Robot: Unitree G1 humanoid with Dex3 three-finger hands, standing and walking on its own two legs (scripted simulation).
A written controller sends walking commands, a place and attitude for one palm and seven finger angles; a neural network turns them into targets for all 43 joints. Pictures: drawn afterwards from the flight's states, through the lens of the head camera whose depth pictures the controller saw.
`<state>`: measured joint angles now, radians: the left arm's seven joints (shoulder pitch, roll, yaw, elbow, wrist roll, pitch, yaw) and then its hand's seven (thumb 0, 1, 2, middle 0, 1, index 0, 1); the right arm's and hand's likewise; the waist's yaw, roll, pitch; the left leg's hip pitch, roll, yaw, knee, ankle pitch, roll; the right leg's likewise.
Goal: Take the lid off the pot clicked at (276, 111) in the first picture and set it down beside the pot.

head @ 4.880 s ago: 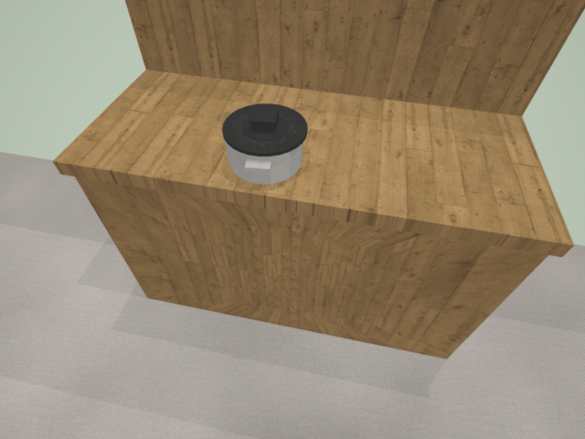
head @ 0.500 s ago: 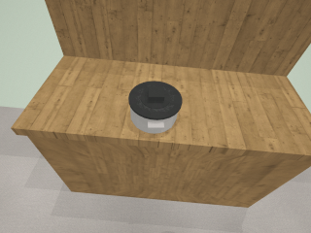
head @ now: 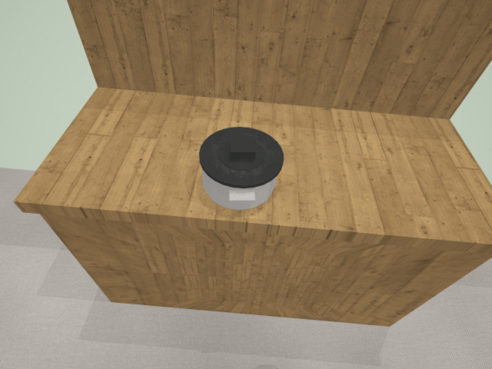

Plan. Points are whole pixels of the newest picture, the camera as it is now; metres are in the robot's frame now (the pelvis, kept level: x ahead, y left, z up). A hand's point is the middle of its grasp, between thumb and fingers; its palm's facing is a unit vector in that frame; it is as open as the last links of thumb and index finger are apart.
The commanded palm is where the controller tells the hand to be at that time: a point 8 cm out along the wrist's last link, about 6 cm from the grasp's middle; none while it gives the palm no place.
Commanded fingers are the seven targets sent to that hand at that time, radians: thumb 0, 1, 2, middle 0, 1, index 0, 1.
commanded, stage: look again from close up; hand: left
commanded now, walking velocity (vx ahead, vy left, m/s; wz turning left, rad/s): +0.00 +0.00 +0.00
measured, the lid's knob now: (242, 146) +0.53 +0.05 +0.05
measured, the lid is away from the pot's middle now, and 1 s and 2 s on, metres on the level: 0.00 0.00 0.00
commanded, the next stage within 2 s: shuffle to correct the standing spot in 0.04 s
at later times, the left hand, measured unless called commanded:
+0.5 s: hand out of the picture +0.01 +0.14 -0.18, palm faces +0.01 -0.99 -0.14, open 7.3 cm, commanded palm none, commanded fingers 0.00 0.90 0.90 -0.20 -0.30 -0.20 -0.30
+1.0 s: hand out of the picture +0.08 +0.12 -0.18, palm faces +0.03 -0.98 -0.18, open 7.3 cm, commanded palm none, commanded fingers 0.00 0.90 0.90 -0.20 -0.30 -0.20 -0.30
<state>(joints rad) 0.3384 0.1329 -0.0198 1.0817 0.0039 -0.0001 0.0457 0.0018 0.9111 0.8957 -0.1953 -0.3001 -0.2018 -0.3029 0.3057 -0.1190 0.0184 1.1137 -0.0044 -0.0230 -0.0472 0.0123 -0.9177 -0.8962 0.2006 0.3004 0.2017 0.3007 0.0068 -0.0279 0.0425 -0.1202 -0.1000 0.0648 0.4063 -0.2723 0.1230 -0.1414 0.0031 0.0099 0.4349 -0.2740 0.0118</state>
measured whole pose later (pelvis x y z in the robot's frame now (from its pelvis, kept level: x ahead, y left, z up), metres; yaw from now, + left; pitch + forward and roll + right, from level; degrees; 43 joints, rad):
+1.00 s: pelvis +0.09 -0.04 +0.00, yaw +0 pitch +1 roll +0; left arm 0.32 0.15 0.00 1.02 0.02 -0.02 0.05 0.01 0.92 0.90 -0.20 -0.30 -0.20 -0.30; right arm 0.21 -0.14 -0.04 1.05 0.02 0.01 -0.05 0.03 -0.94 -0.90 0.20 0.30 0.20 0.30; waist 0.02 -0.04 0.10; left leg -0.28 0.00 0.04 0.59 -0.35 -0.02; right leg -0.14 -0.02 -0.05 0.49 -0.35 -0.02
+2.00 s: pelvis +0.07 +0.01 +0.00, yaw +0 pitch -1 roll -1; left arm 0.42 0.13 -0.01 1.10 0.02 -0.01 0.04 0.00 0.91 0.90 -0.19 -0.30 -0.20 -0.30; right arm 0.34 -0.10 0.00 1.09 0.00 0.00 -0.02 0.02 -0.93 -0.90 0.20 0.30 0.20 0.30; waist 0.01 -0.04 0.04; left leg -0.25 -0.05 0.07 0.45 -0.19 0.09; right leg -0.12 -0.08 -0.03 0.41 -0.28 0.06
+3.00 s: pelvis +0.03 +0.00 +0.00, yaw +1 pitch -2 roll -2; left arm 0.44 0.18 0.00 1.05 0.03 0.00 0.03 0.00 0.91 0.90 -0.19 -0.30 -0.20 -0.30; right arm 0.29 -0.14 -0.04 1.07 -0.01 0.01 -0.01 0.01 -0.93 -0.90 0.20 0.30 0.20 0.30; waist 0.01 -0.05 -0.02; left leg -0.32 -0.02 0.04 0.51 -0.17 0.07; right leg -0.19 -0.04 -0.04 0.48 -0.28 0.02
